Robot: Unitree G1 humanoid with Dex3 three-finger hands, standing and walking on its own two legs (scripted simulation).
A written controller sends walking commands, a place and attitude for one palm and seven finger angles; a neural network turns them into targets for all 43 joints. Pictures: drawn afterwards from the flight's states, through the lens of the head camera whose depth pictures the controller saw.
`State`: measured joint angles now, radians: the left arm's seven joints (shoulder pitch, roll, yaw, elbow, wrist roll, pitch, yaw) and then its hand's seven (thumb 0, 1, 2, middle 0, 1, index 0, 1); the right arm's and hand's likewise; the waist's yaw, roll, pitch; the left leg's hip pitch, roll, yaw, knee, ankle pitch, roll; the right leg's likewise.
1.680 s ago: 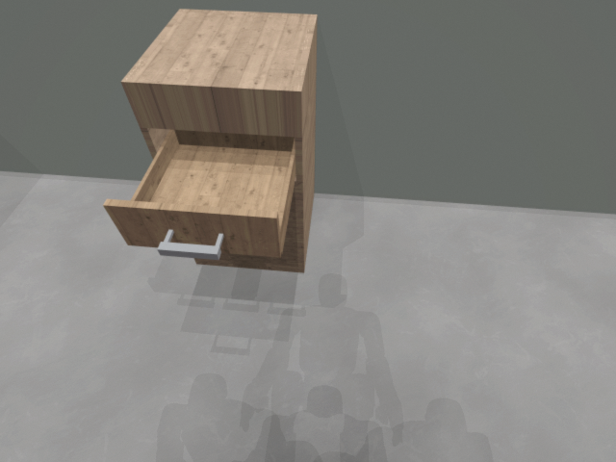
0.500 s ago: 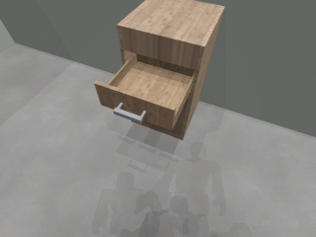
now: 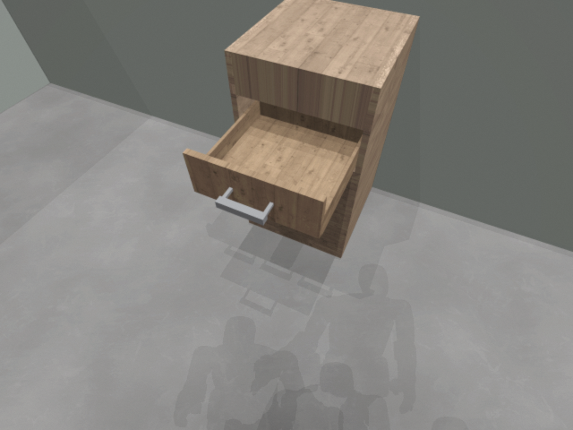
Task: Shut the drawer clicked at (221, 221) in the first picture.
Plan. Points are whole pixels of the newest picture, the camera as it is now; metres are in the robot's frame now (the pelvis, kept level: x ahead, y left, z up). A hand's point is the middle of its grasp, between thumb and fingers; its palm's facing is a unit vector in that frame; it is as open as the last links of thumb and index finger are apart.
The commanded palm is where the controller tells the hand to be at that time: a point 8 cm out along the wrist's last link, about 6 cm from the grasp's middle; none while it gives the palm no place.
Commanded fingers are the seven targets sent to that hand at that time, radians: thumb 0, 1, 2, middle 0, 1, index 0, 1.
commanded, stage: look at it before walking up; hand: left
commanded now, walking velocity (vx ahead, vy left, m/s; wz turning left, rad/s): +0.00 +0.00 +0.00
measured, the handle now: (245, 204) +0.64 +0.15 -0.20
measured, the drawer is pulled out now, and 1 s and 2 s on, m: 0.28 0.28 0.28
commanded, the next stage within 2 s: turn to face it in 0.56 s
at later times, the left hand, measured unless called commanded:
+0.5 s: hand out of the picture +0.04 +0.18 -0.17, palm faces +0.03 -0.98 -0.21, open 7.4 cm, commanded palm none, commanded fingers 0.00 0.90 0.90 -0.20 -0.30 -0.20 -0.30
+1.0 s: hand out of the picture +0.07 +0.19 -0.18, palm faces -0.07 -0.97 -0.24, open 7.4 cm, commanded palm none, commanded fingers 0.00 0.90 0.90 -0.20 -0.30 -0.20 -0.30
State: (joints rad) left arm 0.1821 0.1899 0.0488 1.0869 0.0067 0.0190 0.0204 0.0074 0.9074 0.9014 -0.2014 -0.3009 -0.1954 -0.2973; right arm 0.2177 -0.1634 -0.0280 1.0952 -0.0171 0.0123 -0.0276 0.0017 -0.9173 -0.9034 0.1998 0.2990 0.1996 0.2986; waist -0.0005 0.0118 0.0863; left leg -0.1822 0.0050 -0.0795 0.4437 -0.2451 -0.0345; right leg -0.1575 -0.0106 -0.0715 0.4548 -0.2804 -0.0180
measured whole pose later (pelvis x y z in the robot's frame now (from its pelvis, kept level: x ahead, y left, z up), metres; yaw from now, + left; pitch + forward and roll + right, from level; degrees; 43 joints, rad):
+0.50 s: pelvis +0.01 -0.01 +0.00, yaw -1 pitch -1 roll +0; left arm 0.20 0.18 0.04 1.12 0.00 0.00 0.02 0.01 0.91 0.90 -0.20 -0.30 -0.20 -0.30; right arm 0.24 -0.16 -0.02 1.12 -0.02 0.00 -0.04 0.00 -0.91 -0.90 0.20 0.30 0.20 0.30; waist 0.00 0.01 0.08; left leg -0.14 0.03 -0.07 0.39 -0.23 -0.05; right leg -0.12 0.01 -0.06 0.39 -0.25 -0.03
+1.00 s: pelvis +0.00 -0.01 -0.01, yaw -8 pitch +0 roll +1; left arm 0.17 0.23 0.09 1.04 0.02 0.06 -0.01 0.01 0.91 0.90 -0.20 -0.30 -0.20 -0.30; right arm 0.20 -0.18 -0.05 1.03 -0.02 0.01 -0.05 0.00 -0.91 -0.90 0.20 0.30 0.20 0.30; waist 0.01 -0.02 0.11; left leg -0.20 0.06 0.05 0.52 -0.30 -0.05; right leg -0.27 0.04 0.04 0.60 -0.32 -0.03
